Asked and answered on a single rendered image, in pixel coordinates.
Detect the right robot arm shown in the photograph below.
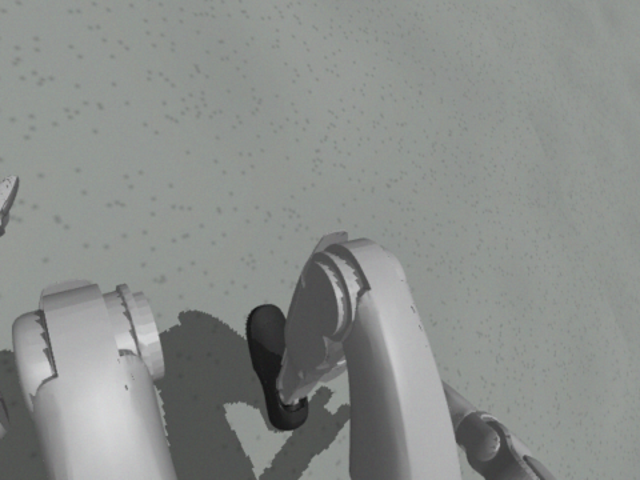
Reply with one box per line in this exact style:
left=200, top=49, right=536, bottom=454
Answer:
left=455, top=411, right=557, bottom=480

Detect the right robot foot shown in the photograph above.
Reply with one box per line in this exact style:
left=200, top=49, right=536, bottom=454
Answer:
left=247, top=304, right=308, bottom=431

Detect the right robot hand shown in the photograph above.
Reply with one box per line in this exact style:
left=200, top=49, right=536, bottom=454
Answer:
left=441, top=380, right=479, bottom=443

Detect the left robot hand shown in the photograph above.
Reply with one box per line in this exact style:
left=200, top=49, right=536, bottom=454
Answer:
left=0, top=175, right=19, bottom=236

